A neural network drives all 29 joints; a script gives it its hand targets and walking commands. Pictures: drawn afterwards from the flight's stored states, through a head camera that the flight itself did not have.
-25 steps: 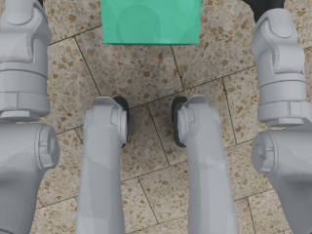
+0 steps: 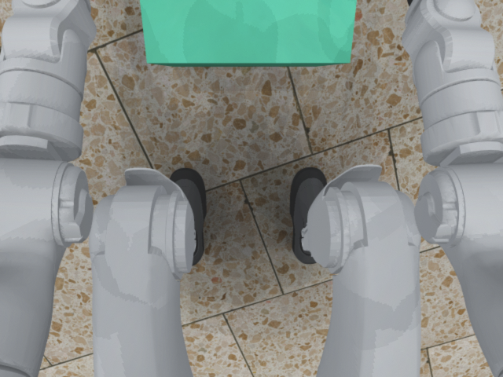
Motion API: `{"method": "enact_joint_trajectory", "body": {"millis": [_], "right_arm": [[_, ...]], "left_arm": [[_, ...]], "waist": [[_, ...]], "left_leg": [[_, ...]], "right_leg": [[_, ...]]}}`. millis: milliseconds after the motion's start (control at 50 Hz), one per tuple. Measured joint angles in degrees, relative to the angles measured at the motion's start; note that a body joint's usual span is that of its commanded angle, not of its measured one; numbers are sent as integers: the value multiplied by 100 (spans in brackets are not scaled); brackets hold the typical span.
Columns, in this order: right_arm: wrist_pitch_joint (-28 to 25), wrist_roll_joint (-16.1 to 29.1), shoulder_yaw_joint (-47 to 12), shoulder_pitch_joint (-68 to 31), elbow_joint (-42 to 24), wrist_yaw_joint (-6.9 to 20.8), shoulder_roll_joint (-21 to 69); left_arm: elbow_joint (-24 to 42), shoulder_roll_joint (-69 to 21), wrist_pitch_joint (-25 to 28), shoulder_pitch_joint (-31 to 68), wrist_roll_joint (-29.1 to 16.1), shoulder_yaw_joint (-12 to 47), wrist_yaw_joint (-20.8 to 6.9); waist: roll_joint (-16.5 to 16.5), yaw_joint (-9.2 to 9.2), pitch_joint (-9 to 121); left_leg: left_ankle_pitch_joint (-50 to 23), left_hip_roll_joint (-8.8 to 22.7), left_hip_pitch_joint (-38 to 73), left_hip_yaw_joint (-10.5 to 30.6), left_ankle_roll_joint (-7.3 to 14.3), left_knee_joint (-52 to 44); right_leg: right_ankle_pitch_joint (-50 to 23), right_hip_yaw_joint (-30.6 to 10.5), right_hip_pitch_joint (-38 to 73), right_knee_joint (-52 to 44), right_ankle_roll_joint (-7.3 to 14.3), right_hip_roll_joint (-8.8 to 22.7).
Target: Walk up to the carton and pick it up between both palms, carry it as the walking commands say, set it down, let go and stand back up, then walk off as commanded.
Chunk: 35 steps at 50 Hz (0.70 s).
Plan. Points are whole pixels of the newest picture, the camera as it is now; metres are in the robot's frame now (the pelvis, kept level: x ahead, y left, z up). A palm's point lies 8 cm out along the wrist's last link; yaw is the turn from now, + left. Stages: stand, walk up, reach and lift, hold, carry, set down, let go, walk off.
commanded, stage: reach and lift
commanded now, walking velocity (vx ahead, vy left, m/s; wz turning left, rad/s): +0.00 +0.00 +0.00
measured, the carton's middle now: out of the picture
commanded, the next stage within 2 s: none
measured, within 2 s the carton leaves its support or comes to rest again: neither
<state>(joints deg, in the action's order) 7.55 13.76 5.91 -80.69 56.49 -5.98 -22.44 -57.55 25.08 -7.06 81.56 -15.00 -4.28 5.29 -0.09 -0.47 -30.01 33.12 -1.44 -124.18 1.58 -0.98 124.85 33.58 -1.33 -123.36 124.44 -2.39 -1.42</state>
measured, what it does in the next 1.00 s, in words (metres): stands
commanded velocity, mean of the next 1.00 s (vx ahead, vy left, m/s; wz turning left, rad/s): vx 0.00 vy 0.00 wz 0.00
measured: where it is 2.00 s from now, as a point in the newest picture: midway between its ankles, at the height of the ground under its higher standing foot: (248, 232)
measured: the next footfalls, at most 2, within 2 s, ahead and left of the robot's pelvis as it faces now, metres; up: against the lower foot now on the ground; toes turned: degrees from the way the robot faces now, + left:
none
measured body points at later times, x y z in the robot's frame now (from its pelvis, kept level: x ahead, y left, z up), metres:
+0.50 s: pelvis +0.00 +0.00 -0.04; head +0.37 +0.01 +0.21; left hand +0.54 +0.21 -0.23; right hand +0.53 -0.21 -0.23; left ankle +0.11 +0.12 -0.35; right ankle +0.12 -0.13 -0.35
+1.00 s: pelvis +0.01 +0.00 -0.03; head +0.38 +0.00 +0.20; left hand +0.54 +0.19 -0.24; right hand +0.53 -0.19 -0.24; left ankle +0.11 +0.12 -0.35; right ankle +0.12 -0.13 -0.35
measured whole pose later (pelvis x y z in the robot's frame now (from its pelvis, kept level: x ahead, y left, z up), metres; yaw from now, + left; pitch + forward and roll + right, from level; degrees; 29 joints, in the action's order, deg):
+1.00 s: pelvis +0.01 +0.00 -0.03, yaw +0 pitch +36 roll -1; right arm 0.3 21.3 -3.9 -81.6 69.5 -4.6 -23.4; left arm -70.1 24.1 -0.3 82.6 -18.9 3.5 4.5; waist -0.1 -0.4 -24.3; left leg 34.2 -0.1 -131.3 1.7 -0.6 129.9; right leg 33.5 -0.1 -130.9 128.8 -1.2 -0.2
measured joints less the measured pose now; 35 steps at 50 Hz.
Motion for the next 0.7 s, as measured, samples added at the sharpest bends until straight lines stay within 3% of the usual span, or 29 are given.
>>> {"method": "enact_joint_trajectory", "body": {"millis": [60, 120, 180, 260, 320, 360, 500, 700], "right_arm": [[-79, 85, -151, 297, -130, 36, -126], [-238, 203, -22, 612, -356, -3, -260], [-316, 462, -300, 792, -354, 48, -399], [-251, 525, -707, 835, -113, 180, -459], [-329, 494, -604, 671, 136, 204, -420], [-373, 526, -503, 520, 328, 239, -432], [-412, 583, -410, 51, 1036, 339, -282], [-611, 237, -230, -191, 1459, 187, 53]], "left_arm": [[148, 17, 93, -372, 55, 334, -37], [354, 78, 207, -657, 119, 192, -30], [354, 126, 380, -807, 38, 54, -43], [124, 183, 407, -864, -205, 162, -148], [-248, 282, 384, -686, -237, 298, -227], [-459, 287, 365, -514, -222, 373, -238], [-790, 35, 413, -70, -217, 338, -197], [-1303, -232, 548, 43, 91, 82, -134]], "waist": [[45, 11, 1], [62, 70, 0], [37, 102, 2], [19, 64, 9], [16, -7, 18], [-7, 5, 29], [-5, 35, 267], [-46, -27, 639]], "left_leg": [[-175, -44, -32, 63, -43, 155], [263, -77, -127, 121, -111, 390], [405, -55, -215, 111, -114, 514], [165, -48, -237, 61, -91, 662], [379, -35, -284, 29, -44, 764], [278, -5, -326, 28, -99, 781], [142, 54, -483, -50, 59, 760], [-7, 61, -692, -49, 32, 585]], "right_leg": [[160, -1, -67, 152, -30, -79], [236, 1, -191, 292, -39, -135], [264, 17, -304, 430, -7, -116], [303, 2, -331, 635, -1, -62], [256, -5, -357, 707, -21, -22], [202, 9, -373, 708, -21, -6], [28, -6, -532, 700, -10, 41], [-84, 30, -744, 562, 70, 117]]}}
